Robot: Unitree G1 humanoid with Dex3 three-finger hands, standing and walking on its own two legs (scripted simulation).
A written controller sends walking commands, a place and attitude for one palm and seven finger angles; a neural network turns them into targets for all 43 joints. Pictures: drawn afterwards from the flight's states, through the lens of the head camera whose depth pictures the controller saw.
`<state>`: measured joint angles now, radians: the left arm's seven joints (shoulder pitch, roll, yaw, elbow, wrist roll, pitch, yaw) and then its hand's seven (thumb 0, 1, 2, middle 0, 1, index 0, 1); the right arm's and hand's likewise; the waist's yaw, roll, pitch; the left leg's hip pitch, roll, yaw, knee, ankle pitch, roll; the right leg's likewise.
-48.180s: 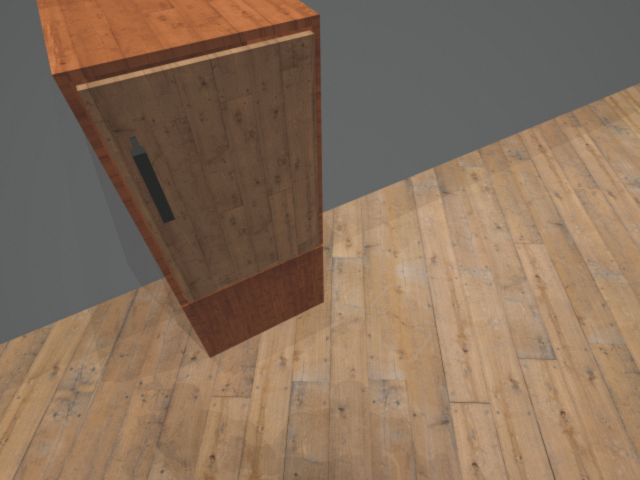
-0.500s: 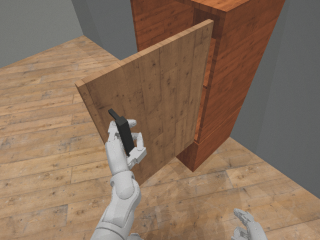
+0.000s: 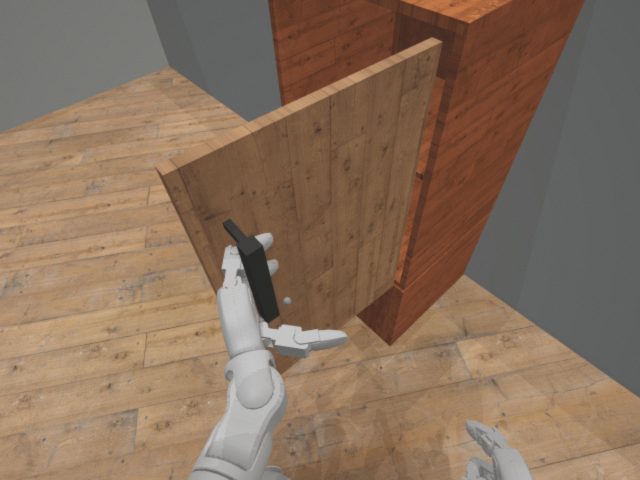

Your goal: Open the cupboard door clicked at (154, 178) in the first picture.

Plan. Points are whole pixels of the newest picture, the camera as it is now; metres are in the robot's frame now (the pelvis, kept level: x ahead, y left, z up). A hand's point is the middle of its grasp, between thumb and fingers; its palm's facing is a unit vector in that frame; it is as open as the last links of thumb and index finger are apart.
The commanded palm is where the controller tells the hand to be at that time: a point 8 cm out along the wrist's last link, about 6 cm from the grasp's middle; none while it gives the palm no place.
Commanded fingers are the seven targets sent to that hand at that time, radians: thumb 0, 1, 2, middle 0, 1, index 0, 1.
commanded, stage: open thumb and fingers to let go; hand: left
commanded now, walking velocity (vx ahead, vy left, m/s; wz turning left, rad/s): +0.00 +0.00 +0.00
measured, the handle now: (251, 273) +0.35 +0.10 +0.07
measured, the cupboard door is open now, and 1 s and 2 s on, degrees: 87 91 90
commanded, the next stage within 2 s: slide the hand sideways off the handle in 0.14 s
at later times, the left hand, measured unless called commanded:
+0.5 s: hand (287, 336) +0.27 +0.05 +0.06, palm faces -0.21 -0.98 -0.01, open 16.1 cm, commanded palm +0.26 +0.11 +0.06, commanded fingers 0.00 -0.50 0.30 -0.15 -0.30 -0.15 -0.30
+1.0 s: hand (253, 362) +0.24 +0.09 +0.06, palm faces -0.13 -0.99 -0.01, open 16.2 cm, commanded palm +0.22 +0.15 +0.06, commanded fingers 0.00 -0.50 0.30 -0.15 -0.30 -0.15 -0.30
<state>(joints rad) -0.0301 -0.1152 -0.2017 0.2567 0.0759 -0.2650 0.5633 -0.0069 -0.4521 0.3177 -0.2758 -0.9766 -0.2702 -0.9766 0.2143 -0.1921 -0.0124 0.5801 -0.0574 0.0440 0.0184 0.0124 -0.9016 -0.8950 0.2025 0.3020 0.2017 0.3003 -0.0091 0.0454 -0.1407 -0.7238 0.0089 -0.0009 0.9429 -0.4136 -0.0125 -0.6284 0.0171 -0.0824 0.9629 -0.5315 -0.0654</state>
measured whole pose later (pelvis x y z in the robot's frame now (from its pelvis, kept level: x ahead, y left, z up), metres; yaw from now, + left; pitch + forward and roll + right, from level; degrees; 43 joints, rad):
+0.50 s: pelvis -0.02 +0.02 +0.00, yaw +0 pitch +8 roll +0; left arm -0.02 0.06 -0.24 0.25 -0.10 -0.30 0.03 -0.01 -0.50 0.30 -0.22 -0.36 -0.19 -0.37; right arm 0.23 -0.22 0.02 0.54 0.01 0.02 0.00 0.01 -0.90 -0.89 0.20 0.30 0.20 0.30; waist -0.02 0.06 -0.10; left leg -0.70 0.00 0.01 0.94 -0.39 0.01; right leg -0.60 0.01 -0.08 0.95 -0.50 -0.04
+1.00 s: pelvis -0.01 +0.02 +0.00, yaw -1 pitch +10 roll +0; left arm 0.25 0.09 -0.17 0.00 -0.08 -0.32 0.01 -0.01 -0.50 0.30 -0.20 -0.32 -0.19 -0.32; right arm 0.23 -0.21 0.02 0.46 0.01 0.00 0.01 0.01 -0.90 -0.89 0.20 0.30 0.20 0.30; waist -0.01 0.04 -0.11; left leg -0.71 0.01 0.02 0.96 -0.42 0.01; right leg -0.62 0.02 -0.06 0.98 -0.52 -0.04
